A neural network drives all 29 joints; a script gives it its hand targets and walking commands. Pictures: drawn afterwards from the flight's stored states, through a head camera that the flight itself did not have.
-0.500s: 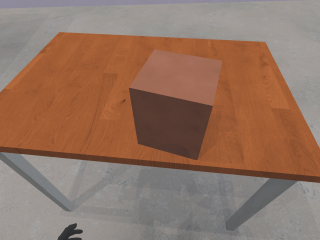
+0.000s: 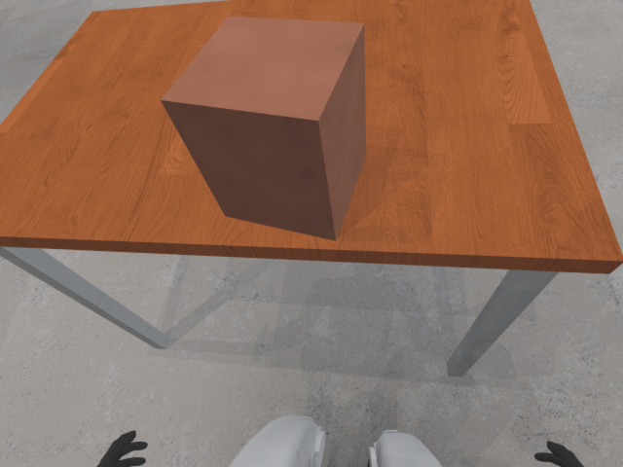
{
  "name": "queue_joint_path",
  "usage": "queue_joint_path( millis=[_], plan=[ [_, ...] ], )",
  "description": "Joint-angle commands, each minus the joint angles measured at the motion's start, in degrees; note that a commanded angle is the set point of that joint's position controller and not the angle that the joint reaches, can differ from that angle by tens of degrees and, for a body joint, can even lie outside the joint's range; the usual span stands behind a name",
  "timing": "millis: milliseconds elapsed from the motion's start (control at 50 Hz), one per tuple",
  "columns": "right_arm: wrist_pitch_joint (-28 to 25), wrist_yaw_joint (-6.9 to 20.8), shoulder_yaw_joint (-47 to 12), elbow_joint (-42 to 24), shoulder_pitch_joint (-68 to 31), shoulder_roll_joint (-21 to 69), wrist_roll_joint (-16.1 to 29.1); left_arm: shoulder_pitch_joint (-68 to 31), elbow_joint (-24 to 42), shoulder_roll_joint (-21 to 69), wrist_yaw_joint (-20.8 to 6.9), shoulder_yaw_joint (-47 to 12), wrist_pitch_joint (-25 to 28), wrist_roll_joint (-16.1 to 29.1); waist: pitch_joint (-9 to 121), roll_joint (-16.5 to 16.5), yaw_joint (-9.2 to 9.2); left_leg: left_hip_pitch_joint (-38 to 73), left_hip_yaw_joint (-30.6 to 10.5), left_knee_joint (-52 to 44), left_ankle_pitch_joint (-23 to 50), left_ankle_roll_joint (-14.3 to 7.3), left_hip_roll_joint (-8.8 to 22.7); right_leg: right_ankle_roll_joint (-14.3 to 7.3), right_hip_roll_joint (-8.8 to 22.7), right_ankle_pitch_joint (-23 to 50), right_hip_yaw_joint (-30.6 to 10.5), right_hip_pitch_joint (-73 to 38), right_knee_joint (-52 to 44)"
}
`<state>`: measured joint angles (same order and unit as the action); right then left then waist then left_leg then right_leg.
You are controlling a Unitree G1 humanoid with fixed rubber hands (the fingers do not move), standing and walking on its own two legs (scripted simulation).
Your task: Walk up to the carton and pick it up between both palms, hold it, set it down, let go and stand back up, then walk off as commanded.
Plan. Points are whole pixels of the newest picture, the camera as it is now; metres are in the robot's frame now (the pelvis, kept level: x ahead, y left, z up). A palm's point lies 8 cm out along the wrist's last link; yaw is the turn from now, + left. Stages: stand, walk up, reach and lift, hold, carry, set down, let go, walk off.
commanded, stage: walk off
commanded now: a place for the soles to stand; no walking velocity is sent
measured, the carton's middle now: (284, 134) +0.49 +0.06 +0.13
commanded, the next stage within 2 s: none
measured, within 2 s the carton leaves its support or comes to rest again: neither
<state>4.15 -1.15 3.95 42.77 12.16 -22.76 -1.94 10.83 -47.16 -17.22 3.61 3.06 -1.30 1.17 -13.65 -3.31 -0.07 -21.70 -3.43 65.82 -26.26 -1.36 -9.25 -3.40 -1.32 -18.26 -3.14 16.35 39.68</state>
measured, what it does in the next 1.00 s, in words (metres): walks backwards: left foot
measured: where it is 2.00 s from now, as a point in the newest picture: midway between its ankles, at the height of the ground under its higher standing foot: outside the picture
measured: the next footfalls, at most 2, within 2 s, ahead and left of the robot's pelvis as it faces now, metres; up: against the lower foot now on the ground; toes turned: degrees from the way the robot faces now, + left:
left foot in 0.50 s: -0.12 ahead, +0.20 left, +0.00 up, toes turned -2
right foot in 1.12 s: -0.25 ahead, +0.04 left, +0.00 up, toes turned +0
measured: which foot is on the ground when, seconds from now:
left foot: up 0.00-0.48, down 0.50-1.00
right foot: down 0.00-0.50, up 0.52-1.00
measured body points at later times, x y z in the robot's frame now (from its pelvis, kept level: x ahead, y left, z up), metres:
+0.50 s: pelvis -0.16 +0.09 -0.04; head -0.13 +0.10 +0.41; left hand -0.03 +0.40 -0.15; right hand -0.07 -0.24 -0.14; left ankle -0.16 +0.20 -0.73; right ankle +0.03 -0.07 -0.72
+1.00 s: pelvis -0.29 +0.16 +0.00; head -0.25 +0.20 +0.45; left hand -0.22 +0.48 -0.14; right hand -0.20 -0.18 -0.07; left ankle -0.17 +0.20 -0.72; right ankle -0.27 +0.00 -0.65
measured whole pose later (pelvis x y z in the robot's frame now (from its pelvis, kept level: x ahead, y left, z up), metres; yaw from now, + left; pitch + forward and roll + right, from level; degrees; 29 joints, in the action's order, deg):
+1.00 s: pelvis -0.29 +0.16 +0.00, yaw +0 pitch -4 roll -3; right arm -1.4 -1.1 4.3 46.8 12.9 -22.7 -2.1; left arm 16.9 -45.9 -23.8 -0.9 5.6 -2.8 0.7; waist -8.2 2.8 1.1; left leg -23.2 -1.1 35.2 -16.5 -1.3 -4.2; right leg -0.3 -6.2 -22.7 -7.1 27.1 64.1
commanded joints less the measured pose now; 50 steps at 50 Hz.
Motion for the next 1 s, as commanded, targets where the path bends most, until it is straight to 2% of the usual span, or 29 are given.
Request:
queue_joint_path(
  millis=[0, 40, 60, 80, 160, 220, 320, 380, 400, 420, 440, 460, 480, 500, 520, 560, 580, 620, 640, 660, 700, 740, 760, 820, 840, 860, 900, 940, 980],
  plan=[
    [0.52, -0.71, 4.03, -0.97, 1.23, -12.16, 0.34, 1.40, 7.33, -16.34, 1.47, 4.38, 2.40, -3.17, 11.09, 8.31, -0.84, -11.34, -10.51, 13.43, -1.44, 3.05, -1.46, -1.88, 14.84, 38.71, -18.88, -10.86, -12.22],
    [1.19, -0.18, 3.67, -2.39, 1.12, -11.44, -0.39, 2.98, 6.83, -18.13, 1.72, 5.48, 3.06, -3.06, 10.90, 8.50, -1.56, -13.29, -11.23, 12.94, -1.37, 3.24, -0.83, -0.77, 16.10, 34.25, -20.33, -12.84, -13.32],
    [1.34, 0.03, 3.86, -1.89, 1.36, -11.59, -0.22, 1.26, 7.36, -18.66, 1.90, 5.16, 2.97, -3.27, 11.05, 10.54, -0.62, -13.15, -12.82, 14.72, -1.21, 3.13, -0.98, -2.74, 16.81, 33.20, -21.50, -10.98, -12.72],
    [1.17, 0.14, 3.65, -0.48, 2.54, -12.22, 0.14, 0.06, 7.15, -17.42, 1.58, 5.04, 2.75, -3.11, 10.09, 8.39, -0.17, -11.13, -10.40, 14.32, -1.60, 3.21, -0.66, -2.48, 15.20, 25.18, -19.38, -7.41, -13.85],
    [1.62, 0.63, 4.28, 1.09, 6.79, -13.14, 0.27, -3.55, 6.82, -19.04, 0.95, 5.81, 2.71, -3.12, 5.43, 13.86, 1.04, -7.68, -11.54, 12.98, 0.80, 2.33, 0.26, -4.78, 14.99, -1.71, -21.08, 5.62, -20.46],
    [1.74, 1.21, 4.49, 0.65, 6.75, -13.76, -0.26, -3.64, 6.99, -19.45, 0.40, 6.17, 2.75, -3.48, 4.11, 11.10, 1.09, -8.62, -11.00, 11.71, 1.16, 2.05, 2.03, -5.61, 16.36, -13.73, -21.89, 7.53, -23.82],
    [1.39, 1.87, 4.84, 1.65, 8.40, -14.04, -0.10, -5.23, 6.85, -22.09, 0.41, 6.54, 2.56, -4.27, 5.87, 14.37, 1.26, -3.17, -9.19, 6.49, -2.88, 2.06, 5.48, -10.10, 19.22, -13.54, -22.09, 10.71, -23.50],
    [1.04, 2.56, 4.66, 1.82, 11.17, -13.50, 0.78, -8.37, 7.60, -23.48, 0.42, 6.69, 1.75, -4.45, 6.98, 20.12, 3.30, 3.88, -6.89, -6.06, -3.40, 0.83, 9.40, -9.07, 19.57, -14.65, -19.25, 15.16, -22.19],
    [0.46, 2.82, 4.61, 2.72, 12.07, -13.25, 0.98, -9.07, 7.34, -23.21, 0.11, 5.93, 1.56, -4.27, 8.01, 15.57, 4.78, 8.30, -5.80, -11.55, -4.47, 0.45, 9.42, -8.01, 19.61, -16.54, -17.05, 21.21, -20.41],
    [0.17, 2.84, 5.18, 4.52, 16.64, -13.74, 0.70, -11.64, 7.11, -22.28, 0.05, 6.04, 1.04, -3.92, 8.89, 15.98, 7.23, 15.34, -8.64, -21.93, -1.33, -0.66, 11.64, -4.37, 14.25, -18.64, -12.88, 25.51, -12.31],
    [0.20, 3.10, 4.82, 4.08, 17.36, -13.76, -0.34, -11.71, 8.00, -18.38, 0.23, 5.21, -0.06, -3.39, 8.43, 3.96, 8.27, 14.97, -14.69, -32.63, -13.04, -1.64, 10.00, -1.62, 6.18, -22.33, -7.26, 31.24, 0.89],
    [-0.78, 2.66, 5.06, 2.52, 13.24, -14.35, -0.70, -9.47, 7.75, -16.11, 0.62, 4.65, -0.36, -3.53, 4.71, -3.64, 7.29, 4.92, -24.50, -40.66, -15.81, -2.68, 15.57, 1.25, -1.77, -14.92, -3.72, 28.48, 18.12],
    [-1.18, 1.91, 4.10, 0.42, 2.78, -15.84, -1.35, -6.60, 6.59, -15.23, 0.19, 4.31, -1.78, -3.07, 3.43, -11.53, 4.04, -8.36, -34.13, -50.31, -17.60, -5.19, 22.52, 2.36, -7.50, -14.56, -7.21, 25.02, 35.83],
    [-1.41, 1.04, 3.04, -2.19, -3.73, -15.28, -1.37, -3.46, 5.98, -14.83, 0.35, 4.07, -1.57, -3.02, 5.77, -5.33, 1.45, -8.40, -33.82, -48.24, -7.34, -8.02, 24.53, 2.87, -8.37, -12.38, -11.68, 23.82, 40.23],
    [-1.73, 0.18, 4.17, -3.90, -4.36, -20.21, -0.91, -3.69, 7.77, -16.12, 0.25, 4.96, -1.48, -3.00, 6.65, -10.96, 2.03, -13.01, -36.42, -51.94, -12.95, -7.51, 27.59, 4.34, -9.29, -12.56, -13.65, 20.79, 43.72],
    [-3.30, -1.22, 4.02, -4.17, -7.51, -19.48, -0.89, -3.77, 4.12, -20.13, -0.47, 5.53, -1.32, -2.66, 4.46, -8.00, 1.42, -9.52, -35.99, -54.67, -23.37, 0.11, 24.20, 4.61, -6.96, -5.39, -14.06, 22.10, 43.13],
    [-3.31, -1.26, 3.48, -3.98, -8.34, -17.14, -1.45, -1.29, 3.59, -21.34, -1.02, 5.93, -2.13, -2.94, 2.60, -4.36, -0.25, -7.04, -31.01, -52.39, -22.21, 1.25, 20.98, 5.15, -7.51, -4.54, -12.05, 20.76, 44.45],
    [-4.74, -1.88, 3.56, -1.79, -6.21, -15.55, -1.39, 0.85, 2.78, -19.92, -1.97, 5.41, -1.43, -3.22, 6.33, -3.50, 1.19, 3.12, -28.90, -49.16, -18.25, 1.01, 21.49, 4.84, -5.88, -4.83, -11.30, 23.41, 40.97],
    [-4.88, -1.41, 3.46, -1.18, -3.54, -14.83, -1.06, 0.96, 3.46, -20.78, -1.66, 5.71, -1.46, -3.21, 8.13, -6.69, 1.74, 7.04, -27.53, -49.66, -20.52, 1.46, 20.35, 4.50, -4.80, -5.32, -9.22, 22.65, 38.70],
    [-5.60, -1.57, 3.77, -0.54, -1.90, -14.53, -1.11, 1.28, 3.97, -20.35, -2.24, 5.24, -1.19, -3.46, 8.58, -3.76, 1.83, 9.11, -27.32, -47.82, -20.89, 0.65, 19.73, 4.36, -4.41, -5.22, -9.62, 25.32, 39.05],
    [-6.08, -1.49, 4.56, 0.61, 1.00, -16.40, -1.08, 3.71, 2.54, -21.26, -2.78, 5.41, -1.28, -3.59, 12.08, -6.10, 2.66, 14.93, -24.88, -51.27, -21.67, 6.01, 18.76, 3.46, -4.99, -4.45, -7.68, 25.04, 34.70],
    [-6.92, -1.55, 4.51, 1.08, 4.06, -15.30, -0.57, 4.86, 2.06, -20.56, -2.94, 5.49, -1.06, -3.85, 12.04, -4.72, 3.29, 16.07, -24.73, -51.18, -20.55, 6.42, 19.07, 3.29, -3.76, -4.57, -8.84, 23.70, 32.13],
    [-7.11, -1.58, 5.31, 2.51, 3.91, -17.56, -0.76, 3.28, 3.42, -21.70, -3.11, 5.74, -1.21, -4.20, 14.45, -5.73, 4.30, 15.80, -27.62, -51.85, -25.96, 3.17, 20.44, 3.66, -3.59, -5.99, -7.59, 23.50, 32.72],
    [-7.26, -1.89, 5.45, 2.76, 2.84, -18.40, -0.45, 7.64, 2.97, -21.37, -4.05, 5.91, -1.95, -4.20, 17.15, -4.86, 2.60, 15.61, -25.64, -55.22, -23.31, 5.82, 20.53, 3.14, -3.63, -5.74, -5.22, 17.66, 28.25],
    [-7.11, -1.54, 5.41, 1.90, 0.86, -18.59, -0.06, 11.69, 1.24, -22.22, -4.03, 6.42, -1.74, -4.04, 16.66, -6.64, 0.97, 13.41, -21.10, -59.06, -21.19, 11.61, 17.79, 2.21, -4.80, -7.98, -2.20, 13.29, 26.75],
    [-7.16, -1.33, 5.08, 1.33, -1.50, -18.25, -0.87, 11.43, 1.37, -21.45, -4.19, 6.48, -1.65, -4.30, 16.24, -8.42, -0.09, 11.91, -20.96, -56.81, -21.78, 8.05, 18.37, 3.19, -3.66, -6.44, -3.29, 13.73, 28.16],
    [-7.13, -1.41, 4.42, 2.45, -2.25, -15.87, -0.68, 14.55, -0.28, -21.26, -4.36, 6.58, -1.87, -3.76, 18.08, -6.12, -1.37, 11.99, -15.59, -56.48, -15.60, 8.64, 16.33, 1.93, -3.13, -7.81, -0.04, 8.56, 21.20],
    [-6.67, -0.96, 5.39, 0.39, -7.58, -17.85, -0.82, 21.90, -0.65, -21.47, -4.42, 7.37, -1.53, -4.13, 19.43, -10.14, -6.39, 6.50, -13.63, -58.25, -12.68, 10.86, 16.92, 1.62, -2.50, -10.85, 3.84, -1.17, 14.76],
    [-6.09, -0.69, 5.31, -1.07, -12.09, -18.52, -0.55, 29.00, -2.28, -21.05, -4.56, 7.71, -2.11, -3.97, 20.56, -9.30, -10.09, -0.52, -12.80, -58.91, -9.41, 13.46, 16.96, -0.54, -0.68, -14.44, 7.25, -11.50, 3.74]
  ],
)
